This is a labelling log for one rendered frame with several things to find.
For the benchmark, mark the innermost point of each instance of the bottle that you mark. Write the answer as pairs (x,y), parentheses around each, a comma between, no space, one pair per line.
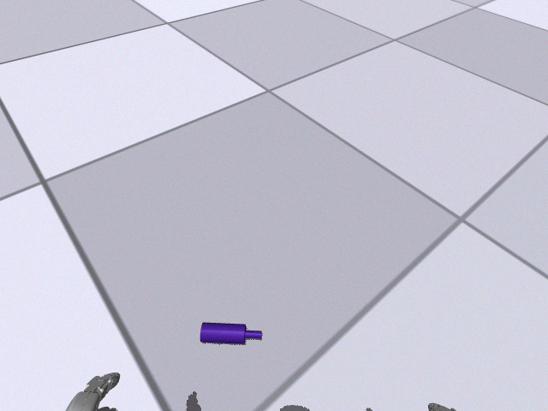
(226,333)

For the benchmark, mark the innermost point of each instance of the left robot hand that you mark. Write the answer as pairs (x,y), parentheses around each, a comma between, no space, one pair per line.
(95,391)

